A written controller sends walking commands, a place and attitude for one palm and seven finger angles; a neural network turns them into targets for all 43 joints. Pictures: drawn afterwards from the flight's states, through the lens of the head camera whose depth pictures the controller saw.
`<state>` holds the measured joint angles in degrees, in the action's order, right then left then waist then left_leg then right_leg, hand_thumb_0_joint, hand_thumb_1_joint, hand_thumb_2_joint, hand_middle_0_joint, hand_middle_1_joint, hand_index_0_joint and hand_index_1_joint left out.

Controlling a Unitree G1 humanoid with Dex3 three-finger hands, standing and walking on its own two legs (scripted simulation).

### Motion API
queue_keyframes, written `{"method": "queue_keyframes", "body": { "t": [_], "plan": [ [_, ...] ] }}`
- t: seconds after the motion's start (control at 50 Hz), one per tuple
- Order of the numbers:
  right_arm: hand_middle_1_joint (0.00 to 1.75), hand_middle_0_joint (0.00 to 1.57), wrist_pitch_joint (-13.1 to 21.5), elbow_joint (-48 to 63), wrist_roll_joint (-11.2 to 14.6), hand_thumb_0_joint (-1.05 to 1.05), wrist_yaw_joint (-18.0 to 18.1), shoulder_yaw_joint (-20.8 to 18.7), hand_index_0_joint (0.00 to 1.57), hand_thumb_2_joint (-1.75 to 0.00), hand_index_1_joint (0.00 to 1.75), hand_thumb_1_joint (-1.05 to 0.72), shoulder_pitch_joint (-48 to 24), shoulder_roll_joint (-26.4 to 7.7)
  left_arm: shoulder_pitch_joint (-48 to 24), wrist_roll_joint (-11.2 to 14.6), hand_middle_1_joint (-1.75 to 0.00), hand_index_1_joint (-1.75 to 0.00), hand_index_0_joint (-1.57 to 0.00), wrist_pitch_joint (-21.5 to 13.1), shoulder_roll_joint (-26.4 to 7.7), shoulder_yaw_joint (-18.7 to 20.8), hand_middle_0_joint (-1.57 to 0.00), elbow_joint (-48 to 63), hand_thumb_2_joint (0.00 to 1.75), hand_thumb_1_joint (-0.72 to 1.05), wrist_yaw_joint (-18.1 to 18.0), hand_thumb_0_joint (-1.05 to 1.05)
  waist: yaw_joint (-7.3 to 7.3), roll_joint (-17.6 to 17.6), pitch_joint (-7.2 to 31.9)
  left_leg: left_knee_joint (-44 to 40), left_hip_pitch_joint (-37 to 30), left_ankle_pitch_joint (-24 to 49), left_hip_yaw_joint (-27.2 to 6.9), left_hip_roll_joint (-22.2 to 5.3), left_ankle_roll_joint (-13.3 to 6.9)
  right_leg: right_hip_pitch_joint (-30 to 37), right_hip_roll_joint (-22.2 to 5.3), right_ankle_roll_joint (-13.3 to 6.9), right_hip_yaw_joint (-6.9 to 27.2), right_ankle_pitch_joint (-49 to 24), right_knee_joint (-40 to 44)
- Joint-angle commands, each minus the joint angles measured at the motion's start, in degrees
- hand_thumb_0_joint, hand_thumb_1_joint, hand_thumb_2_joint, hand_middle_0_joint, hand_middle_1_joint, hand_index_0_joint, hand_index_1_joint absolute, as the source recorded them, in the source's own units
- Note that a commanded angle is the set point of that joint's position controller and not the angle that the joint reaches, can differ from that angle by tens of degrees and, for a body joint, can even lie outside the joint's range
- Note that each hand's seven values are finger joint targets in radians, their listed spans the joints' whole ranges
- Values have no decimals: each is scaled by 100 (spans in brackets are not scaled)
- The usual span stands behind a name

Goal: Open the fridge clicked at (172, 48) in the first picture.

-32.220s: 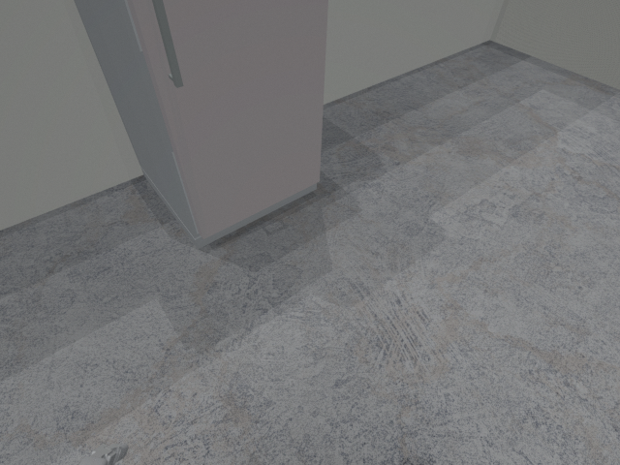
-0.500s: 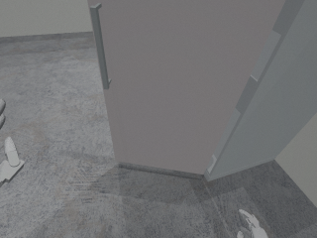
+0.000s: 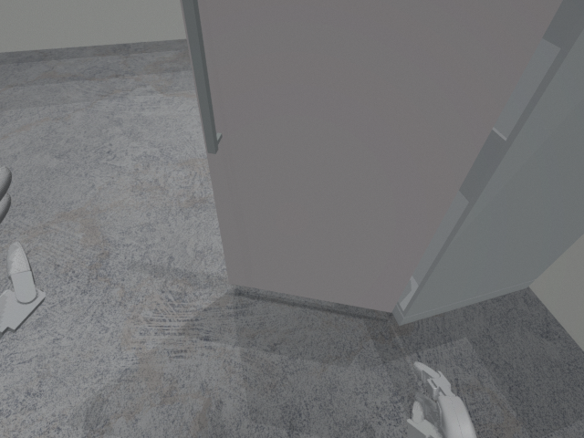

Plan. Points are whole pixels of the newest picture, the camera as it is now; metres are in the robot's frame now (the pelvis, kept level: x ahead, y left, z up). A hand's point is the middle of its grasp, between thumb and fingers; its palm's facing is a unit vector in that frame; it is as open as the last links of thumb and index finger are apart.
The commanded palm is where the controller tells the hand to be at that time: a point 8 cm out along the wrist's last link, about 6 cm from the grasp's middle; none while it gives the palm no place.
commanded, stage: let the arm hang, fingers relaxed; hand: left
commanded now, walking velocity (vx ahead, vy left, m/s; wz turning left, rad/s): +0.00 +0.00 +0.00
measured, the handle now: (206, 81) +0.70 +0.21 +0.14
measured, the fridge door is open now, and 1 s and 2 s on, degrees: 63 63 63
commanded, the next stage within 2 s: look to check the result in 1.18 s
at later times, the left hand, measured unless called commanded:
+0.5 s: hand out of the picture -0.02 +0.19 -0.18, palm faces +0.04 -0.99 -0.16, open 7.1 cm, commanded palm none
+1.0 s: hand out of the picture +0.01 +0.25 -0.16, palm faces +0.01 -0.96 -0.26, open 7.4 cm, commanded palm none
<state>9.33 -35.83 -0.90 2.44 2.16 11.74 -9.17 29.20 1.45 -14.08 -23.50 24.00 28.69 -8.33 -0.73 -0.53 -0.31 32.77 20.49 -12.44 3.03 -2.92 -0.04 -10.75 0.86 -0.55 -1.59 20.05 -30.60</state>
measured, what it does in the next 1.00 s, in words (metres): stands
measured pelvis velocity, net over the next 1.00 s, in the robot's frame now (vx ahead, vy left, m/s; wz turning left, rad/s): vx -0.01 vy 0.03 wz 0.02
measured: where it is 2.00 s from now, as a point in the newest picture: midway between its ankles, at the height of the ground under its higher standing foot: outside the picture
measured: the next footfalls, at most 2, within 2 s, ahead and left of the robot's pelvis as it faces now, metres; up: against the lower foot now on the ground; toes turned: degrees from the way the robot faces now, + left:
none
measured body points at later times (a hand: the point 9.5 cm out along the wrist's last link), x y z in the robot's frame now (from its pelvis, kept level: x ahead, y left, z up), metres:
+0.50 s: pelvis -0.03 +0.01 +0.00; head -0.01 +0.04 +0.45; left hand -0.02 +0.24 -0.17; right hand +0.02 -0.26 -0.13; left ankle +0.05 +0.12 -0.73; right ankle -0.04 -0.11 -0.73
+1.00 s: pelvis -0.01 +0.03 +0.01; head -0.01 +0.03 +0.46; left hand +0.01 +0.30 -0.14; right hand +0.04 -0.22 -0.14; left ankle +0.05 +0.12 -0.73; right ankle -0.04 -0.11 -0.73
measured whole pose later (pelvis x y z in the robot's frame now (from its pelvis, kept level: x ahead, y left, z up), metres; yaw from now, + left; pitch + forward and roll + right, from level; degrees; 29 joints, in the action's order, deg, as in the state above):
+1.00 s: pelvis -0.01 +0.03 +0.01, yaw +1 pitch -1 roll -1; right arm -0.5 -63.3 -1.3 0.4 -1.0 10.0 -12.9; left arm 12.4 -1.1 -0.2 -14.4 0.1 -64.5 -0.7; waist -0.2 0.7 -1.0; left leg 22.6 15.7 -6.3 3.7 0.7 -2.8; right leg -7.7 -1.5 1.4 -1.0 14.5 -23.0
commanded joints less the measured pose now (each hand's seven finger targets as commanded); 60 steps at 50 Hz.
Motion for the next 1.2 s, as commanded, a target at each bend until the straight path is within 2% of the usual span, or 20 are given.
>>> {"method": "queue_keyframes", "body": {
  "t": [0.0, 0.04, 0.06, 0.08, 0.1, 0.14, 0.18, 0.2, 0.22, 0.26, 0.28, 0.32, 0.36, 0.38, 0.42, 0.44, 0.6, 0.66, 0.8, 1.18],
  "plan": [
    [30, 20, 125, 767, 63, 0, 124, -407, 20, -90, 30, -90, -263, -836, 209, 122, -30, -30, -20, -251, -1028, 905, -20, 784, 90, 90, -139, 0, 39, -97, 959, -265, -689, 1206, -92, -60, -32, 191, -816, -196, 877, -2926, 611],
    [30, 20, 98, 775, 71, 0, 185, -412, 20, -90, 30, -90, -313, -878, 93, 131, -30, -30, -20, -212, -958, 804, -20, 628, 90, 90, -111, 0, 64, 258, 920, -469, -1123, 1748, -249, -263, -107, -159, -471, -9, 583, -2401, 544],
    [30, 20, 444, -251, 201, 0, -298, -641, 20, -90, 30, -90, -786, -1673, -258, -219, -30, -30, -20, 576, 99, -1877, -20, -3240, 90, 90, 574, 0, -208, 572, 663, 101, -1081, 3215, -435, -504, -132, -806, -666, 0, -79, -2691, -477],
    [30, 20, -84, -248, 194, 0, -301, -728, 20, -90, 30, -90, -530, -1966, -516, -233, -30, -30, -20, 1222, 24, -1704, -20, -3348, 90, 90, 730, 0, -106, 844, 791, -213, -842, 3312, -582, -721, -293, -646, -611, 41, 64, -1710, -624],
    [30, 20, -296, -143, 169, 0, -257, -694, 20, -90, 30, -90, -524, -1860, -557, -240, -30, -30, -20, 1421, 111, -1689, -20, -3362, 90, 90, 758, 0, -56, 909, 539, -481, -470, 2985, -828, -915, -490, -678, -386, 72, -27, -534, -905],
    [30, 20, -521, -186, 52, 0, -240, -541, 20, -90, 30, -90, -553, -1802, -853, -254, -30, -30, -20, 1445, 86, -1795, -20, -3867, 90, 90, 772, 0, 34, 429, 397, -868, 46, 2162, -1302, -1138, -807, -693, -256, 42, 88, 850, -1286],
    [30, 20, -614, -259, -26, 0, -237, -449, 20, -90, 30, -90, -618, -1749, -907, -263, -30, -30, -20, 1400, 14, -1863, -20, -4571, 90, 90, 802, 0, 190, -168, 494, -828, 108, 1507, -1318, -987, -744, -272, -310, -49, 122, 413, -576],
    [30, 20, -646, -277, -20, 0, -237, -444, 20, -90, 30, -90, -665, -1735, -933, -296, -30, -30, -20, 1354, -159, -1856, -20, -4922, 90, 90, 803, 0, 234, -633, 625, -565, 109, 1291, -1122, -703, -576, 7, -439, -120, 246, -454, -61],
    [30, 20, -682, -338, 16, 0, -240, -445, 20, -90, 30, -90, -650, -1575, -1066, -323, -30, -30, -20, 1318, -325, -1858, -20, -5270, 90, 90, 791, 0, 167, -1123, 714, -212, 69, 901, -836, -335, -376, -19, -826, -238, 690, -1006, 321],
    [30, 20, -854, -644, -45, 0, -263, -432, 20, -90, 30, -90, -478, -1349, -1536, -341, -30, -30, -20, 1325, -342, -1985, -20, -5996, 90, 90, 778, 0, -29, -1804, 362, 357, -248, -372, -400, 189, -105, -977, -1388, -612, 1249, -465, 1075],
    [30, 20, -948, -765, -76, 0, -253, -462, 20, -90, 30, -90, -426, -1300, -1777, -332, -30, -30, -20, 1361, -262, -2036, -20, -6230, 90, 90, 755, 0, -68, -1648, 141, 629, -317, -705, -312, 246, -72, -1241, -1499, -751, 1309, -298, 1276],
    [30, 20, -1019, -1010, -94, 0, -245, -440, 20, -90, 30, -90, -292, -1186, -1950, -331, -30, -30, -20, 1398, -146, -2119, -20, -6617, 90, 90, 732, 0, -171, -618, -51, 501, -571, -413, -271, 199, -63, -1343, -1349, -770, 1193, -450, 1208],
    [30, 20, -967, -1236, -70, 0, -227, -395, 20, -90, 30, -90, -103, -1145, -1751, -278, -30, -30, -20, 1364, -59, -2161, -20, -7082, 90, 90, 728, 0, -148, 338, 213, -211, -954, 941, -568, -63, -111, -993, -938, -431, 772, -1041, 666],
    [30, 20, -929, -1340, -70, 0, -195, -391, 20, -90, 30, -90, -122, -1199, -1559, -248, -30, -30, -20, 1361, 105, -2192, -20, -7314, 90, 90, 722, 0, -64, 749, 343, -458, -936, 1111, -808, -307, -190, -735, -717, -287, 602, -943, 546],
    [30, 20, -1003, -1535, -93, 0, -164, -422, 20, -90, 30, -90, -231, -1200, -1222, -266, -30, -30, -20, 1444, 304, -2160, -20, -7760, 90, 90, 702, 0, 74, 1273, 105, -1053, -289, -682, -1018, -439, -242, -406, -519, -257, 499, 466, 918],
    [30, 20, -1033, -1607, -86, 0, -162, -431, 20, -90, 30, -90, -240, -1230, -1221, -262, -30, -30, -20, 1469, 189, -2148, -20, -7944, 90, 90, 725, 0, 88, 1467, -94, -1262, -48, -1348, -1073, -350, -215, -409, -492, -285, 515, 653, 942],
    [30, 20, -972, -2115, -39, 0, -88, -538, 20, -90, 30, -90, 224, -1310, -1144, -259, -30, -30, -20, 1376, 187, -2175, -20, -8784, 90, 90, 767, 0, 53, 252, -5, -1461, -455, -1113, -1049, -373, -240, -326, -526, -321, 470, 366, 1248],
    [30, 20, -958, -2254, -22, 0, -88, -547, 20, -90, 30, -90, 276, -1302, -1158, -257, -30, -30, -20, 1346, 190, -2195, -20, -8952, 90, 90, 754, 0, 39, 52, -72, -1449, -617, -862, -991, -374, -240, -432, -551, -308, 482, 312, 1322],
    [30, 20, -940, -2466, -32, 0, -108, -530, 20, -90, 30, -90, 123, -1260, -1208, -266, -30, -30, -20, 1349, 181, -2227, -20, -9170, 90, 90, 729, 0, 67, 5, -331, -1718, -611, -855, -1003, -410, -248, -455, -571, -239, 434, 130, 1285],
    [30, 20, -829, -2598, -17, 0, -117, -455, 20, -90, 30, -90, -314, -1397, -1769, -244, -30, -30, -20, 1269, 10, -2215, -20, -9175, 90, 90, 724, 0, 33, 209, -3, -1595, -1203, 647, -780, -404, -182, 8, -720, -154, 481, -810, 1435]
  ]
}}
